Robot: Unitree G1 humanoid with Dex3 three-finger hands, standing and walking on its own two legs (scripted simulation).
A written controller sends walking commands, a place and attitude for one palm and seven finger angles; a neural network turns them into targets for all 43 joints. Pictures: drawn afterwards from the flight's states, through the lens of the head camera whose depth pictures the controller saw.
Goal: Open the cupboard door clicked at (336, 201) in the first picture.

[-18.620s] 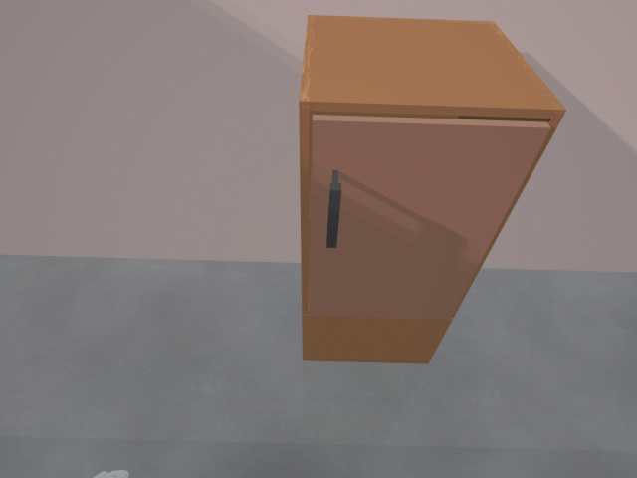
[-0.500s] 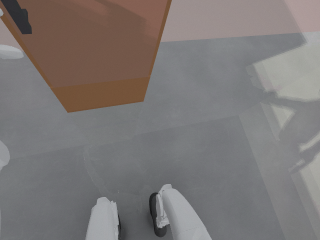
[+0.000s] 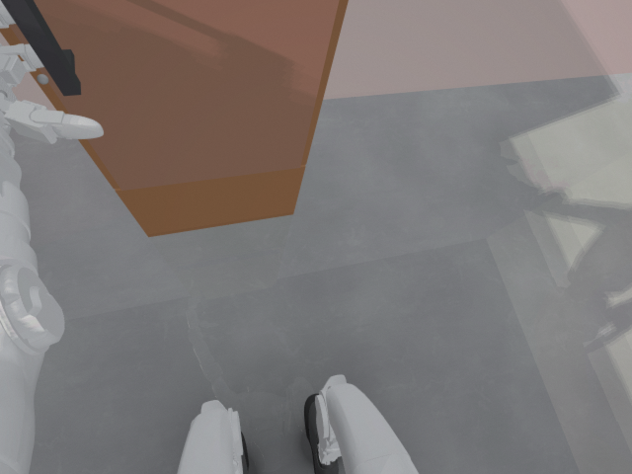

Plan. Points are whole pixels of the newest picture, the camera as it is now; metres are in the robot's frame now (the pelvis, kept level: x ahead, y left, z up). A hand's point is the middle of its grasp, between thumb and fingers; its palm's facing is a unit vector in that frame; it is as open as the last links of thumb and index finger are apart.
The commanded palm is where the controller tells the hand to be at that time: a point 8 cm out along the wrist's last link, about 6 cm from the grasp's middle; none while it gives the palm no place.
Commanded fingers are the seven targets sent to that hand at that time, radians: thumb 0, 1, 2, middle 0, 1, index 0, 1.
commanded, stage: slide the fingers in behind the handle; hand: left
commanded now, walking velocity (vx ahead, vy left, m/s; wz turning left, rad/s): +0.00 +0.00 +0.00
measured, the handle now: (41, 25) +0.62 +0.23 +0.07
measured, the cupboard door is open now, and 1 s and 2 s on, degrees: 0 0 10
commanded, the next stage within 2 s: close the thumb around the handle in 0.72 s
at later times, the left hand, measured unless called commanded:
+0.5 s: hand (71, 75) +0.56 +0.20 +0.07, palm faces +0.11 -0.99 -0.02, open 13.9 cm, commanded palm +0.54 +0.23 +0.06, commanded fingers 0.00 -0.50 0.30 -0.30 -1.20 -0.30 -1.20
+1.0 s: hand (63, 77) +0.56 +0.21 +0.06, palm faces +0.10 -0.99 +0.00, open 13.1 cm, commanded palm +0.54 +0.23 +0.06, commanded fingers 0.00 0.06 0.54 -0.34 -1.26 -0.34 -1.26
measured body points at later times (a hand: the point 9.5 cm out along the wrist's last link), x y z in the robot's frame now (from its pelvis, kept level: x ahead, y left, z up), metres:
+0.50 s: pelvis +0.00 -0.01 +0.00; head +0.18 +0.02 +0.41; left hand +0.55 +0.25 +0.07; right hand -0.02 -0.27 -0.10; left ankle -0.01 +0.10 -0.64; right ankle +0.03 -0.13 -0.64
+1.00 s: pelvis -0.01 +0.00 -0.01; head +0.18 +0.03 +0.40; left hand +0.55 +0.26 +0.06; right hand -0.04 -0.26 -0.10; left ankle -0.01 +0.10 -0.64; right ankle +0.03 -0.13 -0.64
